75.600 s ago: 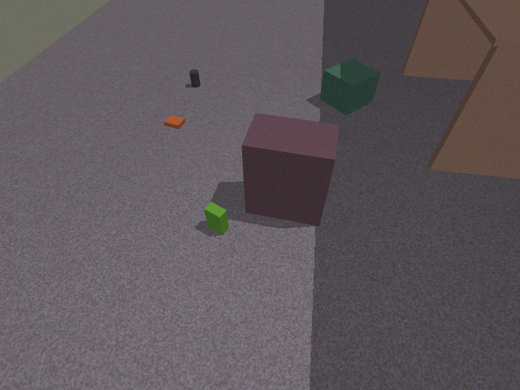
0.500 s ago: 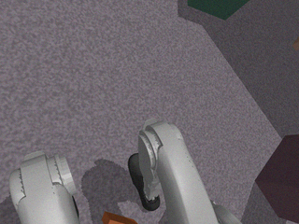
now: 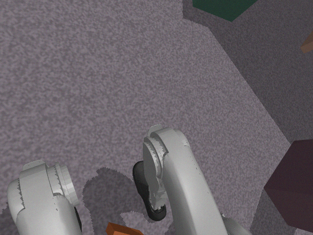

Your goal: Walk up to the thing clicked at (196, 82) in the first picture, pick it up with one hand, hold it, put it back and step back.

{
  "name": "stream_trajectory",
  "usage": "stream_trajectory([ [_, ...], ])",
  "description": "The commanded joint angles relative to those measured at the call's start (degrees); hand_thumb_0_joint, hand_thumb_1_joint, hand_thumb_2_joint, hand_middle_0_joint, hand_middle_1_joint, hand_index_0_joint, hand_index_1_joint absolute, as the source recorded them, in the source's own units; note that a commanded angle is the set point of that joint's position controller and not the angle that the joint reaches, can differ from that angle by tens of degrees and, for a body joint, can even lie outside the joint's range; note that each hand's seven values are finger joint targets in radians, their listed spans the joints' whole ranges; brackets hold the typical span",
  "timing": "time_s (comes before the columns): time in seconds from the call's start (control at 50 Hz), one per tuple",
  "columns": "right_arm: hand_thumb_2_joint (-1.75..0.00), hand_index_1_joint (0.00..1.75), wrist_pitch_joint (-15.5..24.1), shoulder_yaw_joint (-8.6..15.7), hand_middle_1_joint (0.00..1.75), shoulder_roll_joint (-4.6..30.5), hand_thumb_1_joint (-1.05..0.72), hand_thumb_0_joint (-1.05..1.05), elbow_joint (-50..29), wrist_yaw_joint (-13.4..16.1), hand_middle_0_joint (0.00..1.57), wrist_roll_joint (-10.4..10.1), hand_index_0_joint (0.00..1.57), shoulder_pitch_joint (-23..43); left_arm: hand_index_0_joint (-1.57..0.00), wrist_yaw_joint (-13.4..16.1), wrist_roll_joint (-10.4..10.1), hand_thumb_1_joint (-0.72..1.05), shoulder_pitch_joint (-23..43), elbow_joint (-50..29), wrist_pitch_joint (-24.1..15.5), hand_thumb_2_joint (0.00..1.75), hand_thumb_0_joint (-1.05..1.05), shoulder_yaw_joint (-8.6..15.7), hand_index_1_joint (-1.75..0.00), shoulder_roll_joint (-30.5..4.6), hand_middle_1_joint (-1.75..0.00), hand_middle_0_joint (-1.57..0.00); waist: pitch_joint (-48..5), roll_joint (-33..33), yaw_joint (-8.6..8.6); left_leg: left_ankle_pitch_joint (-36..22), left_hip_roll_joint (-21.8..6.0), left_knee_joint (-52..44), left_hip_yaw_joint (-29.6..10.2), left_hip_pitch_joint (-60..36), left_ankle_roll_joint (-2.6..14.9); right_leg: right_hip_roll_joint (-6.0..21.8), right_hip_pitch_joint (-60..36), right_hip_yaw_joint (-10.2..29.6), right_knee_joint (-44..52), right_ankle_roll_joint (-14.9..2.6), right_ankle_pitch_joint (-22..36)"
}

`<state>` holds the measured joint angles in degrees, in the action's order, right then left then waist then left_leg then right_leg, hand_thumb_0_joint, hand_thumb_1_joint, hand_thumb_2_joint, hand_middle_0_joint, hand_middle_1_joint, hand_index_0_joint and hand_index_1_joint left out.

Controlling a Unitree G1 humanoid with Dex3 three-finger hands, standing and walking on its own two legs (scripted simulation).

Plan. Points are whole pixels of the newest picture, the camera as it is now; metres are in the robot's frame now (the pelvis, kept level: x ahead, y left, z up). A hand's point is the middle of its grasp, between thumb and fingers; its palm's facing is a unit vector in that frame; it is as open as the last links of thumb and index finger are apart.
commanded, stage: close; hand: left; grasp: from above
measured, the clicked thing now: out of the picture +0.47 +0.32 -0.25
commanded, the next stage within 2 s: settle in 1.00 s
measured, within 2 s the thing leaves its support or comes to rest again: leaves its support in 1.54 s
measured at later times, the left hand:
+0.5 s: hand out of the picture +0.46 +0.31 -0.22, palm faces -0.43 -0.14 -0.89, open 11.6 cm
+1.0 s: hand out of the picture +0.45 +0.31 -0.22, palm faces -0.43 -0.13 -0.89, open 9.9 cm
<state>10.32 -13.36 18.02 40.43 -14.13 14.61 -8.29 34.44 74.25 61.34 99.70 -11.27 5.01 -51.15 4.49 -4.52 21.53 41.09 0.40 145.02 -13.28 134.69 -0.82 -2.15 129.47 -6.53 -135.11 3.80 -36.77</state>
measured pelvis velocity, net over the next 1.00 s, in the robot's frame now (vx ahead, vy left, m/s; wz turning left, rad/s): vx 0.00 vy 0.00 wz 0.00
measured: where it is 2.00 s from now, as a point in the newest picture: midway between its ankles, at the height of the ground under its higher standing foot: (116, 221)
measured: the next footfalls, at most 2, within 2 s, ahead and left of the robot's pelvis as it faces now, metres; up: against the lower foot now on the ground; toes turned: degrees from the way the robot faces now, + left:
none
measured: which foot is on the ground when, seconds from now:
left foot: down 0.00-1.00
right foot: down 0.00-1.00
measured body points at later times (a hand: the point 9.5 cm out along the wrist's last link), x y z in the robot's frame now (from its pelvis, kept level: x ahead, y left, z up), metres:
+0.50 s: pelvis +0.00 +0.00 +0.00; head +0.26 +0.12 +0.35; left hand +0.47 +0.31 -0.17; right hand +0.05 -0.25 -0.07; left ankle +0.06 +0.13 -0.27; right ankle +0.12 -0.13 -0.27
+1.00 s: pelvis +0.00 +0.00 +0.00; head +0.26 +0.11 +0.35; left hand +0.47 +0.31 -0.17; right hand +0.05 -0.25 -0.06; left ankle +0.06 +0.13 -0.27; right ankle +0.12 -0.13 -0.27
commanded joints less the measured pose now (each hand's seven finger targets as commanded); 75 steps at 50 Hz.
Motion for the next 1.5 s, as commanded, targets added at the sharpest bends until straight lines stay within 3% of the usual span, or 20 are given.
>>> stream_trajectory([
  [0.0,-0.90,0.30,0.35,4.95,0.30,17.64,-0.91,0.00,-0.09,0.50,0.20,-0.15,0.20,-10.79,-0.19,0.61,-0.43,-0.35,12.23,-2.58,0.30,0.92,0.00,0.87,-1.03,-10.44,-1.05,-0.18,-33.11,23.29,1.69,-10.13,-0.64,-16.35,6.58,-24.99,1.64,-1.85,-19.34,-7.39,10.64,-4.91,11.62],
  [0.26,-0.91,0.30,0.21,4.74,0.30,17.83,-0.91,0.00,-0.33,0.59,0.20,0.18,0.20,-10.61,-0.30,0.04,-0.60,-0.21,12.30,-3.89,-0.11,0.82,0.00,0.53,-0.96,-10.77,-0.98,-0.28,-34.24,25.27,1.27,-10.35,-0.75,-16.44,6.53,-25.84,1.40,-1.89,-19.73,-7.45,10.69,-5.01,11.69],
  [0.28,-0.90,0.30,0.26,4.61,0.30,17.50,-0.91,0.00,-0.61,0.35,0.20,0.38,0.20,-11.01,-0.32,-0.22,-0.74,-0.19,11.95,-2.73,-0.01,0.83,0.00,-0.11,-0.95,-9.14,-0.98,-0.29,-33.40,23.57,2.24,-10.42,-0.71,-15.82,6.52,-25.19,1.54,-1.88,-19.91,-7.58,10.44,-4.88,11.97],
  [0.46,-0.90,0.30,-0.02,4.75,0.30,17.79,-0.91,0.00,-0.52,0.51,0.20,0.04,0.20,-10.88,-0.40,-0.39,-1.50,-0.09,11.82,-5.28,-0.53,0.80,0.00,0.05,-0.91,-9.36,-0.94,-0.37,-34.93,25.49,0.95,-11.84,-0.76,-17.04,5.91,-27.19,1.08,-1.78,-19.43,-7.79,10.20,-5.09,12.58],
  [0.5,-0.91,0.30,0.19,4.32,0.30,17.08,-0.91,0.00,-0.61,0.32,0.20,0.32,0.20,-10.68,-0.41,-0.67,-1.29,-0.07,12.09,-3.08,-0.46,0.77,0.00,-1.90,-0.90,-7.37,-0.93,-0.38,-32.88,23.09,2.76,-10.76,-0.82,-15.45,6.26,-25.37,1.49,-1.93,-19.33,-7.71,10.49,-4.82,12.38],
  [0.54,-0.90,0.30,-0.01,4.77,0.30,18.02,-0.91,0.00,-0.69,0.61,0.20,-0.16,0.20,-11.09,-0.43,-0.22,-1.62,-0.04,13.42,-6.59,-0.72,0.76,0.00,0.32,-0.88,-10.57,-0.91,-0.40,-35.48,25.27,0.93,-11.38,-0.66,-16.76,6.00,-26.71,1.27,-1.77,-19.94,-7.62,10.62,-5.00,12.48],
  [0.62,-0.90,0.30,0.03,4.15,0.30,17.42,-0.91,0.00,-0.57,0.39,0.20,0.44,0.20,-11.38,-0.47,-0.46,-0.77,0.01,11.81,-2.67,-0.43,0.75,0.00,-1.47,-0.87,-8.44,-0.90,-0.44,-32.40,22.92,2.76,-11.33,-0.71,-15.45,6.78,-24.98,1.60,-2.19,-20.47,-7.38,11.09,-4.76,12.90],
  [0.68,-0.90,0.30,0.31,4.46,0.30,17.83,-0.91,0.00,-0.65,0.55,0.20,0.00,0.20,-11.01,-0.52,-0.34,-1.21,0.07,12.99,-5.28,-0.77,0.76,0.00,-0.37,-0.87,-10.20,-0.89,-0.49,-34.26,24.79,1.42,-11.84,-0.71,-16.22,6.29,-26.97,1.32,-1.73,-19.99,-7.49,10.78,-4.88,12.71],
  [0.72,-0.91,0.30,0.29,4.20,0.30,17.32,-0.91,0.00,-0.51,0.50,0.20,0.11,0.20,-10.59,-0.55,-0.54,-1.17,0.10,12.24,-2.16,-0.57,0.76,0.00,-2.01,-0.86,-7.95,-0.88,-0.53,-31.52,23.71,2.71,-9.75,-0.84,-16.42,6.10,-25.62,1.27,-1.87,-18.57,-7.68,10.59,-4.98,11.32],
  [0.76,-0.90,0.30,0.26,4.45,0.30,18.15,-0.91,0.00,-0.93,0.73,0.20,-0.09,0.20,-10.62,-0.56,-0.23,-1.78,0.12,12.38,-3.85,-0.94,0.76,0.00,-0.87,-0.86,-9.46,-0.88,-0.54,-32.65,23.03,1.65,-9.27,-0.68,-16.84,5.89,-25.32,1.42,-1.89,-19.26,-7.71,11.29,-4.87,10.74],
  [0.9,-0.90,0.30,0.50,3.85,0.30,17.87,-0.91,0.00,-1.20,0.87,0.20,-0.19,0.20,-10.48,-0.62,-0.24,-1.41,0.19,12.63,-1.54,-0.71,0.76,0.00,-1.81,-0.84,-9.28,-0.86,-0.59,-30.69,21.30,2.96,-8.73,-0.71,-15.85,6.27,-23.90,1.72,-1.86,-19.35,-7.45,11.52,-4.69,10.65],
  [1.0,-0.90,0.30,0.44,3.99,0.30,17.93,-0.91,0.00,-1.09,1.20,0.20,-0.06,0.20,-10.55,-0.67,0.34,-1.48,0.26,13.07,-2.61,-0.79,0.77,0.00,-1.26,-0.84,-10.20,-0.86,-0.64,-33.45,23.02,2.01,-9.34,-0.76,-16.39,6.30,-25.34,1.52,-2.01,-20.90,-7.25,11.74,-4.90,11.16],
  [1.08,-0.90,0.30,0.60,3.56,0.30,18.27,-0.91,0.00,-1.62,1.08,0.20,0.18,0.20,-10.25,-0.69,0.15,-1.40,0.30,13.67,-0.75,-0.89,0.75,0.00,-1.98,-0.83,-9.50,-0.85,-0.67,-28.71,21.61,3.70,-6.97,-0.82,-16.80,5.65,-23.85,1.50,-1.86,-18.33,-7.87,11.70,-4.78,9.12],
  [1.1,-0.91,0.30,0.62,3.69,0.30,18.56,-0.93,0.00,-1.85,1.18,0.20,-0.03,0.20,-9.80,-0.68,0.33,-1.51,0.22,13.56,-2.32,-1.05,0.75,0.00,-1.26,-0.85,-10.44,-0.87,-0.65,-30.10,22.72,2.47,-7.47,-0.88,-17.34,5.32,-24.91,1.28,-1.74,-18.11,-7.90,11.56,-4.81,9.24],
  [1.2,-0.91,0.30,0.80,3.62,0.30,18.28,-0.93,0.00,-1.95,0.93,0.20,0.12,0.20,-10.46,-0.67,0.22,-1.03,0.20,14.21,-2.67,-0.61,0.76,0.00,-1.45,-0.86,-10.79,-0.88,-0.65,-31.15,22.76,2.94,-7.78,-0.79,-16.69,6.01,-24.96,1.51,-1.72,-19.61,-7.47,11.66,-4.73,9.97],
  [1.28,-0.91,0.30,0.33,4.37,0.30,18.13,-0.93,0.00,-1.12,1.20,0.20,-0.07,0.20,-11.10,-0.69,0.99,-1.08,0.23,15.93,-8.19,-0.58,0.79,0.00,0.74,-0.86,-12.98,-0.88,-0.67,-36.53,27.46,0.97,-10.49,-0.81,-17.44,6.23,-27.65,1.03,-1.76,-20.56,-7.40,11.29,-5.13,11.93],
  [1.32,-0.91,0.30,0.54,4.57,0.30,17.46,-0.93,0.00,-1.06,0.82,0.20,0.06,0.20,-10.78,-0.70,0.37,-0.73,0.24,15.67,-7.61,0.25,0.74,0.00,0.14,-0.83,-11.45,-0.86,-0.67,-35.40,26.11,1.75,-10.31,-0.74,-16.09,6.95,-26.64,1.30,-1.84,-19.57,-7.21,11.24,-5.03,12.16],
  [1.38,-0.91,0.30,0.12,6.32,0.30,18.07,-0.93,0.00,-0.19,1.05,0.20,-0.53,0.20,-11.85,-0.70,0.24,-0.91,0.24,16.65,-16.01,0.42,0.79,0.00,3.45,-0.85,-14.82,-0.86,-0.68,-39.74,31.22,-0.62,-12.15,-0.62,-17.18,7.29,-30.01,0.77,-1.32,-19.79,-6.71,11.19,-5.69,12.83],
  [1.42,-0.91,0.30,-0.60,7.97,0.30,17.84,-0.93,0.00,0.17,0.94,0.20,-1.07,0.20,-12.16,-0.71,-0.27,-0.76,0.25,13.44,-19.98,1.17,0.76,0.00,4.08,-0.84,-12.85,-0.86,-0.68,-45.05,34.57,-2.44,-15.08,-0.47,-17.88,7.34,-33.77,0.10,-1.14,-19.18,-6.65,9.85,-6.30,14.55],
  [1.48,-0.91,0.30,-1.39,10.39,0.30,17.28,-0.92,0.00,0.17,0.67,0.20,-2.42,0.20,-12.06,-0.68,-1.68,-1.91,0.23,13.34,-22.11,2.56,0.68,0.00,2.15,-0.80,-7.29,-0.84,-0.64,-44.47,33.85,-2.04,-13.55,-0.42,-19.03,7.78,-33.16,0.29,-1.07,-16.62,-6.19,10.74,-6.39,13.50],
])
